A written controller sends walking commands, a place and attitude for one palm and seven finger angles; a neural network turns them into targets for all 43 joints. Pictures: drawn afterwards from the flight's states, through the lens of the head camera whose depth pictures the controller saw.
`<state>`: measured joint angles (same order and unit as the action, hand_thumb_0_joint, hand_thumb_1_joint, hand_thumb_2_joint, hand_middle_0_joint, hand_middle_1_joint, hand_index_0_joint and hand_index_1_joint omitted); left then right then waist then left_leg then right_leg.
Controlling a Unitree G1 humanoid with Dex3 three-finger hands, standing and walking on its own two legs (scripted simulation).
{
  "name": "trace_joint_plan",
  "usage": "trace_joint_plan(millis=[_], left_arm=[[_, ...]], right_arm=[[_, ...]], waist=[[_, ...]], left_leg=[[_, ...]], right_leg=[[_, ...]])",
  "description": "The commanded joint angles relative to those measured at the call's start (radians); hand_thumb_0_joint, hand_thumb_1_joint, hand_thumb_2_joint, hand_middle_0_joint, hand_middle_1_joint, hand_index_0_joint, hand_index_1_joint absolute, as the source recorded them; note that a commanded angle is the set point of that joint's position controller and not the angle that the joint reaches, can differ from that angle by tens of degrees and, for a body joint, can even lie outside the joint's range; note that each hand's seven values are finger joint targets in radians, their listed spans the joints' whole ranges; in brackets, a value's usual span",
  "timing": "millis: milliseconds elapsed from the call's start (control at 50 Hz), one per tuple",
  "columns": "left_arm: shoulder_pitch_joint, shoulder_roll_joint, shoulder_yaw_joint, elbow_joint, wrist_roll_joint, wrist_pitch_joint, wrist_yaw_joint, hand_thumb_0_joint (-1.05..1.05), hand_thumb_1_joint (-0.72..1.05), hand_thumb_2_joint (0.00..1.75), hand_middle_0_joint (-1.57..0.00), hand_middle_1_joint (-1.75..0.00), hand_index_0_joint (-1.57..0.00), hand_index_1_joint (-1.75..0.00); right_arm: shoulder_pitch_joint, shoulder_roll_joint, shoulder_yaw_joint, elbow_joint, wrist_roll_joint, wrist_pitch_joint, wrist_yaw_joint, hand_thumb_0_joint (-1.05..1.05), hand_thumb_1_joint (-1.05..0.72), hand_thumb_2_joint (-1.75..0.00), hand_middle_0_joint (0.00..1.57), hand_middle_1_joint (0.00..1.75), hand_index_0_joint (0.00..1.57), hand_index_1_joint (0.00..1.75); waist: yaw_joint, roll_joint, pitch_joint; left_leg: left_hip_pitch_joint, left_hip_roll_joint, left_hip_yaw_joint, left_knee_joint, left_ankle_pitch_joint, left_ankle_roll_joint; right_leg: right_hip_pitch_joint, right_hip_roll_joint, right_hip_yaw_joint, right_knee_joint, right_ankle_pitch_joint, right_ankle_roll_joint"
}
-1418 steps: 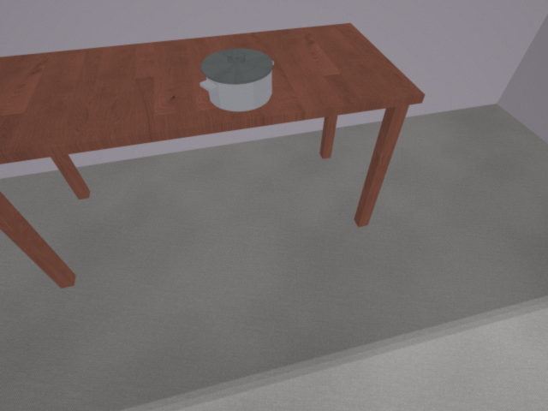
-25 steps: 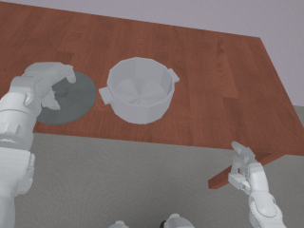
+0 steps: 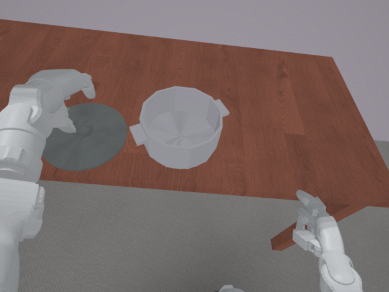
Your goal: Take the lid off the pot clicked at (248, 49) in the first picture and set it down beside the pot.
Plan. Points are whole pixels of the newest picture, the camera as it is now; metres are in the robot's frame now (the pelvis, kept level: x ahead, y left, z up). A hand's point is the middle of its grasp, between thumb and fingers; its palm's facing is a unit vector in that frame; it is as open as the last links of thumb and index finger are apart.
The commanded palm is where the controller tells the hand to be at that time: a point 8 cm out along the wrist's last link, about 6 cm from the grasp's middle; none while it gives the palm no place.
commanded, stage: raise the empty hand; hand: left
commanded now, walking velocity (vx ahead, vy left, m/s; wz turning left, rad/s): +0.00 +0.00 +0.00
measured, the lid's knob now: (81, 127) +0.49 +0.26 -0.01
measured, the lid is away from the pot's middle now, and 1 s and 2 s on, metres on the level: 0.24 0.24 0.24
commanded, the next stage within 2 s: draw the hand back to the body in 0.60 s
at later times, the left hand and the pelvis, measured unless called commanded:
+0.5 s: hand (54, 85) +0.47 +0.26 +0.14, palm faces -0.36 -0.07 -0.93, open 11.0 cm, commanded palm +0.49 +0.26 +0.20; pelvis +0.01 +0.00 +0.01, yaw +0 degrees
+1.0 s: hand (46, 95) +0.45 +0.27 +0.14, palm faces -0.36 -0.07 -0.93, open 11.0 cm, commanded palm +0.44 +0.27 +0.20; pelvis +0.01 +0.00 +0.02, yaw +1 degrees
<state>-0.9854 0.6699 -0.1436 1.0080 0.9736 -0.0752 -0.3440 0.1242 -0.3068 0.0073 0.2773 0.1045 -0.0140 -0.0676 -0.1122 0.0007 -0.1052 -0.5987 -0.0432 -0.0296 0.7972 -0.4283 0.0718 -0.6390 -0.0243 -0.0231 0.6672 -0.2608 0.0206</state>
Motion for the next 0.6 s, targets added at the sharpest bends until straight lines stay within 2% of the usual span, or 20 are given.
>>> trace_joint_plan(millis=[0,20,60,100,120,140,160,180,200,240,280,300,320,360,400,440,480,500,560,580], left_arm=[[-0.521,0.232,0.088,-0.219,-0.01,-0.002,0.026,0.0,-0.07,0.77,-0.4,-0.75,-0.4,-0.75],[-0.515,0.217,0.073,-0.198,-0.015,-0.002,0.02,0.0,-0.07,0.77,-0.4,-0.75,-0.4,-0.75],[-0.499,0.228,0.073,-0.149,-0.008,0.002,0.016,0.0,-0.07,0.77,-0.4,-0.75,-0.4,-0.75],[-0.515,0.235,0.074,-0.171,-0.006,0.003,0.014,0.0,-0.07,0.77,-0.4,-0.75,-0.4,-0.75],[-0.543,0.23,0.063,-0.202,-0.01,-0.003,0.007,0.0,-0.07,0.77,-0.4,-0.75,-0.4,-0.75],[-0.557,0.27,0.099,-0.234,-0.007,-0.005,0.007,0.0,-0.07,0.77,-0.4,-0.75,-0.4,-0.75],[-0.547,0.294,0.125,-0.241,-0.004,-0.006,0.006,0.0,-0.07,0.77,-0.4,-0.75,-0.4,-0.75],[-0.537,0.284,0.119,-0.237,-0.007,-0.004,0.004,0.0,-0.07,0.77,-0.4,-0.75,-0.4,-0.75],[-0.524,0.26,0.102,-0.204,-0.008,0.002,0.002,0.0,-0.07,0.77,-0.4,-0.75,-0.4,-0.75],[-0.571,0.218,0.065,-0.24,-0.017,0.008,-0.006,0.0,-0.07,0.77,-0.4,-0.75,-0.4,-0.75],[-0.544,0.236,0.092,-0.248,-0.016,0.01,-0.008,0.0,-0.07,0.77,-0.4,-0.75,-0.4,-0.75],[-0.509,0.246,0.101,-0.2,-0.016,0.012,-0.01,0.0,-0.07,0.77,-0.4,-0.75,-0.4,-0.75],[-0.521,0.265,0.103,-0.202,-0.018,0.007,-0.014,0.0,-0.07,0.77,-0.4,-0.75,-0.4,-0.75],[-0.532,0.237,0.077,-0.198,-0.016,0.015,-0.021,0.0,-0.07,0.77,-0.4,-0.75,-0.4,-0.75],[-0.535,0.251,0.085,-0.206,-0.014,0.015,-0.023,0.0,-0.07,0.77,-0.4,-0.75,-0.4,-0.75],[-0.58,0.268,0.091,-0.257,-0.021,0.011,-0.03,0.0,-0.07,0.77,-0.4,-0.75,-0.4,-0.75],[-0.552,0.304,0.123,-0.262,-0.02,0.01,-0.033,0.0,-0.07,0.77,-0.4,-0.75,-0.4,-0.75],[-0.539,0.254,0.085,-0.225,-0.022,0.014,-0.038,0.0,-0.07,0.77,-0.4,-0.75,-0.4,-0.75],[-0.501,0.235,0.069,-0.156,-0.03,0.017,-0.049,0.0,-0.07,0.77,-0.4,-0.75,-0.4,-0.75],[-0.525,0.247,0.071,-0.19,-0.028,0.014,-0.051,0.0,-0.07,0.77,-0.4,-0.75,-0.4,-0.75]], right_arm=[[0.199,-0.127,-0.021,0.171,-0.022,0.142,0.004,0.0,-0.9,-0.9,0.2,0.3,0.2,0.3],[0.204,-0.128,-0.023,0.172,-0.025,0.14,0.004,0.0,-0.9,-0.9,0.2,0.3,0.2,0.3],[0.193,-0.132,-0.016,0.176,-0.018,0.142,0.003,0.0,-0.9,-0.9,0.2,0.3,0.2,0.3],[0.19,-0.132,-0.015,0.171,-0.018,0.14,0.002,0.0,-0.9,-0.9,0.2,0.3,0.2,0.3],[0.191,-0.135,-0.018,0.174,-0.022,0.138,0.002,0.0,-0.9,-0.9,0.2,0.3,0.2,0.3],[0.193,-0.131,-0.02,0.171,-0.023,0.138,0.003,0.0,-0.9,-0.9,0.2,0.3,0.2,0.3],[0.191,-0.127,-0.019,0.164,-0.023,0.137,0.003,0.0,-0.9,-0.9,0.2,0.3,0.2,0.3],[0.19,-0.124,-0.018,0.16,-0.024,0.137,0.004,0.0,-0.9,-0.9,0.2,0.3,0.2,0.3],[0.186,-0.123,-0.017,0.165,-0.022,0.139,0.003,0.0,-0.9,-0.9,0.2,0.3,0.2,0.3],[0.183,-0.126,-0.024,0.177,-0.024,0.141,0.01,0.0,-0.9,-0.9,0.2,0.3,0.2,0.3],[0.187,-0.123,-0.028,0.169,-0.026,0.137,0.014,0.0,-0.9,-0.9,0.2,0.3,0.2,0.3],[0.184,-0.122,-0.023,0.169,-0.025,0.137,0.013,0.0,-0.9,-0.9,0.2,0.3,0.2,0.3],[0.181,-0.13,-0.021,0.177,-0.026,0.139,0.011,0.0,-0.9,-0.9,0.2,0.3,0.2,0.3],[0.171,-0.126,-0.02,0.178,-0.023,0.141,0.014,0.0,-0.9,-0.9,0.2,0.3,0.2,0.3],[0.169,-0.127,-0.02,0.173,-0.022,0.139,0.014,0.0,-0.9,-0.9,0.2,0.3,0.2,0.3],[0.162,-0.128,-0.023,0.174,-0.025,0.139,0.014,0.0,-0.9,-0.9,0.2,0.3,0.2,0.3],[0.162,-0.125,-0.021,0.167,-0.023,0.137,0.013,0.0,-0.9,-0.9,0.2,0.3,0.2,0.3],[0.158,-0.123,-0.018,0.172,-0.022,0.136,0.013,0.0,-0.9,-0.9,0.2,0.3,0.2,0.3],[0.157,-0.132,-0.019,0.186,-0.019,0.14,0.015,0.0,-0.9,-0.9,0.2,0.3,0.2,0.3],[0.155,-0.136,-0.02,0.186,-0.019,0.142,0.015,0.0,-0.9,-0.9,0.2,0.3,0.2,0.3]], waist=[[0.005,0.253,-0.333],[0.001,0.243,-0.311],[-0.001,0.183,-0.265],[0.005,0.21,-0.274],[0.003,0.247,-0.28],[0.012,0.256,-0.321],[0.022,0.243,-0.345],[0.02,0.233,-0.348],[0.014,0.222,-0.315],[0.006,0.228,-0.304],[0.018,0.237,-0.331],[0.017,0.198,-0.298],[0.016,0.194,-0.28],[0.017,0.192,-0.258],[0.02,0.185,-0.268],[0.021,0.21,-0.283],[0.031,0.206,-0.31],[0.022,0.195,-0.279],[0.016,0.13,-0.205],[0.018,0.154,-0.221]], left_leg=[[0.383,0.051,-0.063,-0.108,0.668,-0.083],[0.368,0.044,-0.06,-0.112,0.657,-0.08],[0.316,0.047,-0.051,-0.13,0.561,-0.067],[0.32,0.042,-0.047,-0.142,0.557,-0.065],[0.342,0.04,-0.048,-0.144,0.576,-0.071],[0.377,0.044,-0.055,-0.144,0.618,-0.076],[0.389,0.039,-0.059,-0.143,0.663,-0.078],[0.393,0.04,-0.06,-0.147,0.681,-0.077],[0.382,0.043,-0.059,-0.15,0.679,-0.077],[0.41,0.052,-0.063,-0.165,0.679,-0.081],[0.439,0.046,-0.066,-0.168,0.708,-0.083],[0.402,0.039,-0.055,-0.17,0.683,-0.075],[0.383,0.038,-0.048,-0.18,0.658,-0.073],[0.373,0.041,-0.047,-0.196,0.617,-0.069],[0.378,0.037,-0.051,-0.205,0.606,-0.068],[0.402,0.037,-0.051,-0.216,0.617,-0.07],[0.415,0.034,-0.047,-0.22,0.645,-0.069],[0.401,0.034,-0.046,-0.219,0.638,-0.068],[0.356,0.038,-0.038,-0.234,0.556,-0.056],[0.358,0.036,-0.034,-0.237,0.554,-0.057]], right_leg=[[0.058,0.04,-0.049,-0.039,0.209,-0.064],[0.056,0.038,-0.05,-0.044,0.21,-0.067],[0.077,0.039,-0.047,-0.055,0.185,-0.062],[0.098,0.037,-0.044,-0.06,0.193,-0.066],[0.092,0.033,-0.045,-0.063,0.197,-0.07],[0.112,0.034,-0.042,-0.064,0.211,-0.068],[0.144,0.035,-0.042,-0.066,0.24,-0.069],[0.155,0.036,-0.043,-0.07,0.252,-0.067],[0.143,0.036,-0.045,-0.076,0.249,-0.066],[0.129,0.034,-0.047,-0.092,0.237,-0.063],[0.149,0.035,-0.046,-0.097,0.244,-0.066],[0.167,0.036,-0.044,-0.102,0.252,-0.066],[0.178,0.031,-0.043,-0.109,0.257,-0.068],[0.185,0.031,-0.044,-0.118,0.24,-0.066],[0.204,0.031,-0.042,-0.123,0.238,-0.068],[0.219,0.029,-0.04,-0.133,0.244,-0.069],[0.252,0.028,-0.04,-0.138,0.268,-0.069],[0.237,0.03,-0.042,-0.141,0.265,-0.069],[0.219,0.03,-0.045,-0.15,0.231,-0.064],[0.23,0.028,-0.044,-0.149,0.235,-0.066]])
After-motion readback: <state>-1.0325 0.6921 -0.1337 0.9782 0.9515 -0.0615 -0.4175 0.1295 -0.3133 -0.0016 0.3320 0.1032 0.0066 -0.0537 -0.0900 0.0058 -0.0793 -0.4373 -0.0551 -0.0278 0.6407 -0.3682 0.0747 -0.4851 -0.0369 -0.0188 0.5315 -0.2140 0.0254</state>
